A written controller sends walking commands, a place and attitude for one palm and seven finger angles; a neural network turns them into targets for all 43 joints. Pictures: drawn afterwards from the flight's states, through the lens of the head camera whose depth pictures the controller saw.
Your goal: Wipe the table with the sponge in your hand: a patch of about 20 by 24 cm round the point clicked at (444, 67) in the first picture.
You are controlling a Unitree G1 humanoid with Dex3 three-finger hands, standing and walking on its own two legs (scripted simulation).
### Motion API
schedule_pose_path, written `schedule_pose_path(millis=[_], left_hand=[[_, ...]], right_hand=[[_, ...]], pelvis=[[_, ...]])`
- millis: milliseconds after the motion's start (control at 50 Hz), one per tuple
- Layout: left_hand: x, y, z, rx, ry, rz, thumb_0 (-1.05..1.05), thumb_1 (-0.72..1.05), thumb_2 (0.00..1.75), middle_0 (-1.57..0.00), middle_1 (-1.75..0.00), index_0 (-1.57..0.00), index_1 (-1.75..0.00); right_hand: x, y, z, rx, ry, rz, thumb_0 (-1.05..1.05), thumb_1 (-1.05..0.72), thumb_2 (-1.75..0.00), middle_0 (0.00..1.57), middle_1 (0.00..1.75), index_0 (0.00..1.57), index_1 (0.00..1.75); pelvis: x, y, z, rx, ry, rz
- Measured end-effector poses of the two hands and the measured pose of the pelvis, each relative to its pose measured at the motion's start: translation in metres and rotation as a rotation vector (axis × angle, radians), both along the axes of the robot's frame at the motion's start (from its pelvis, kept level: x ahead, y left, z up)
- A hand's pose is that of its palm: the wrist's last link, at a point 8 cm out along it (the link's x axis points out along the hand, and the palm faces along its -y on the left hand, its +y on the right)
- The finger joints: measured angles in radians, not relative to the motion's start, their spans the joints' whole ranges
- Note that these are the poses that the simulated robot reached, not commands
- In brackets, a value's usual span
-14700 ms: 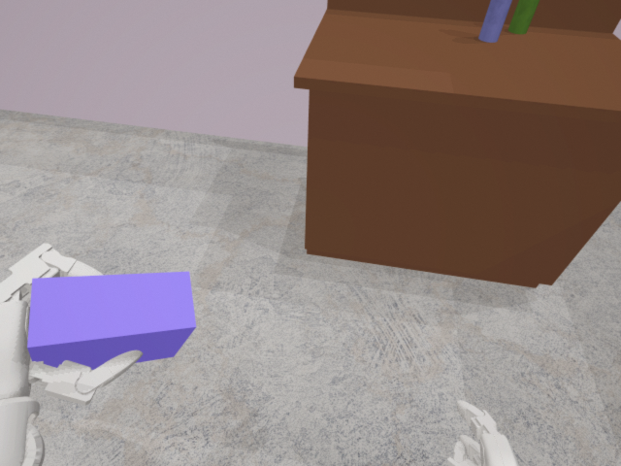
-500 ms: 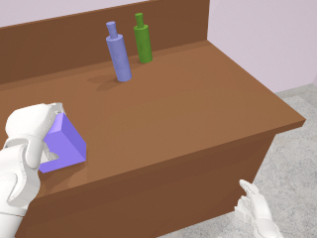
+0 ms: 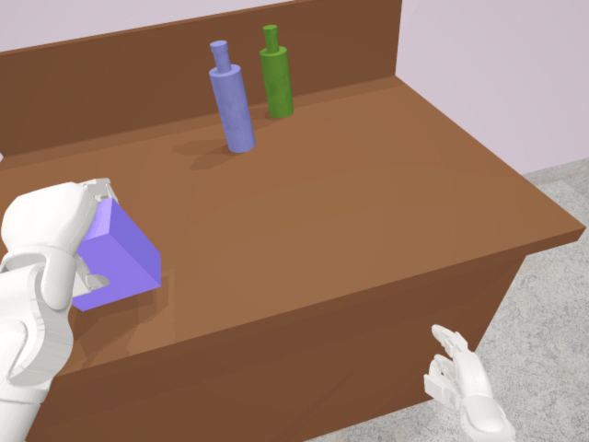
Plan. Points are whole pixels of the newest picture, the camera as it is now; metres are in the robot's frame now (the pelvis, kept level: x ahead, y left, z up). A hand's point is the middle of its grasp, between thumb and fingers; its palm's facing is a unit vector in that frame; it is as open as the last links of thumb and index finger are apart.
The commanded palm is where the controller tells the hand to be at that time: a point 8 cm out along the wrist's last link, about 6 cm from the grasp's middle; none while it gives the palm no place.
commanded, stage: move the sponge above the wiping area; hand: left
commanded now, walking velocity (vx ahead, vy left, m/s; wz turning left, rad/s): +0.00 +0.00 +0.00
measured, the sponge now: (106, 266) +0.26 +0.31 +0.13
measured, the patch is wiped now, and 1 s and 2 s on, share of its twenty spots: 0.00 0.00 0.00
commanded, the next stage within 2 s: lower the sponge onto the table in 0.82 s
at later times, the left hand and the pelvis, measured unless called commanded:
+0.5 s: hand (80, 235) +0.25 +0.31 +0.20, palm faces +0.22 -0.04 -0.98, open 10.0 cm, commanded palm +0.20 +0.30 +0.26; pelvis -0.01 +0.00 +0.00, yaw +0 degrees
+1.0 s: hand (81, 247) +0.25 +0.31 +0.19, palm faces +0.13 -0.02 -0.99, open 10.0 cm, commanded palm +0.20 +0.30 +0.26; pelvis -0.01 -0.01 +0.00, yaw +0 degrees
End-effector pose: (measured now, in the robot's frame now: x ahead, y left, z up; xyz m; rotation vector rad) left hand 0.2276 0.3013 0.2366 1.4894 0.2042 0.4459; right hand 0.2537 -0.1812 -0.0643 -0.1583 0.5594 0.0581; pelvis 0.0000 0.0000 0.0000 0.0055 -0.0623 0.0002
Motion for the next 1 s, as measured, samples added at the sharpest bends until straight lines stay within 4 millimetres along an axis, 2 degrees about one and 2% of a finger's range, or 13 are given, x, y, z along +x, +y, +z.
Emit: schedule_pose_path(millis=[80,160,280,360,440,520,700,880,1000], left_hand=[[-0.009,0.006,0.003,-0.016,-0.011,0.033,0.01,-0.48,1.02,-0.76,-1.34,-0.74,-1.33],[-0.014,0.008,-0.003,-0.032,0.014,0.045,0.01,-0.48,1.02,-0.76,-1.34,-0.74,-1.33],[-0.011,-0.006,-0.010,-0.021,0.029,-0.020,0.01,-0.48,1.02,-0.76,-1.33,-0.74,-1.33],[-0.007,-0.012,-0.002,-0.007,-0.010,-0.046,0.01,-0.48,1.02,-0.76,-1.33,-0.74,-1.33],[-0.004,-0.007,0.009,-0.012,-0.050,-0.012,0.01,-0.48,1.02,-0.76,-1.33,-0.74,-1.33],[-0.005,-0.002,0.011,-0.027,-0.050,0.028,0.01,-0.48,1.02,-0.76,-1.33,-0.74,-1.33],[-0.011,-0.007,-0.010,-0.019,0.051,0.019,0.01,-0.48,1.02,-0.76,-1.33,-0.74,-1.33],[-0.015,-0.007,0.007,0.005,-0.003,0.024,0.01,-0.48,1.02,-0.76,-1.33,-0.74,-1.33],[-0.008,-0.005,0.003,-0.003,0.034,0.049,0.01,-0.48,1.02,-0.76,-1.33,-0.74,-1.33]], right_hand=[[0.005,0.007,0.004,0.010,-0.008,0.010,0.01,-0.90,-0.90,0.20,0.30,0.20,0.30],[0.004,0.007,0.005,-0.002,-0.006,0.007,0.01,-0.90,-0.90,0.20,0.30,0.20,0.30],[0.002,0.011,0.005,-0.019,-0.011,0.013,0.01,-0.90,-0.90,0.20,0.30,0.20,0.30],[0.000,0.014,0.006,-0.006,-0.013,0.017,0.01,-0.90,-0.90,0.20,0.30,0.20,0.30],[-0.002,0.015,0.007,0.011,-0.010,0.015,0.01,-0.90,-0.90,0.20,0.30,0.20,0.30],[-0.003,0.012,0.006,0.023,-0.011,0.009,0.01,-0.90,-0.90,0.20,0.30,0.20,0.30],[-0.004,-0.005,0.003,-0.014,-0.007,-0.003,0.01,-0.90,-0.90,0.20,0.30,0.20,0.30],[-0.004,-0.011,0.001,-0.018,-0.008,-0.004,0.01,-0.90,-0.90,0.20,0.30,0.20,0.30],[-0.005,-0.011,0.001,-0.002,-0.015,-0.010,0.01,-0.90,-0.90,0.20,0.30,0.20,0.30]], pelvis=[[0.000,0.003,0.000,-0.002,0.002,0.000],[-0.002,0.006,0.000,-0.004,-0.002,0.007],[-0.005,0.008,0.001,-0.002,-0.012,0.011],[-0.007,0.008,0.001,0.000,-0.014,0.003],[-0.008,0.006,0.001,0.000,-0.011,-0.003],[-0.007,0.004,0.001,0.000,-0.003,-0.003],[-0.006,-0.002,0.000,0.000,-0.007,0.001],[-0.007,-0.007,0.000,0.000,-0.017,0.008],[-0.008,-0.010,-0.001,0.001,-0.009,0.007]])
